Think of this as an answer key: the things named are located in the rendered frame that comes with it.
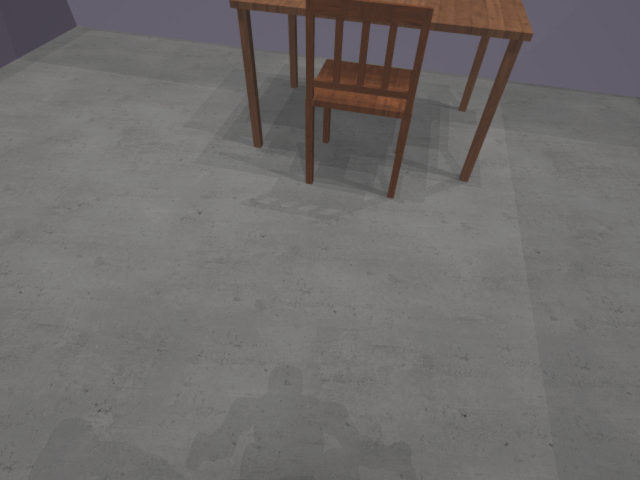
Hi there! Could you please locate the chair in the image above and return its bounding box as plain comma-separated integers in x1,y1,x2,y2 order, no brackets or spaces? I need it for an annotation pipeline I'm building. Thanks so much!
305,0,434,199

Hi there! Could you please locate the table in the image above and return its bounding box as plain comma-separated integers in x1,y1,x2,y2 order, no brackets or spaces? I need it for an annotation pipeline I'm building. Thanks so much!
229,0,533,182

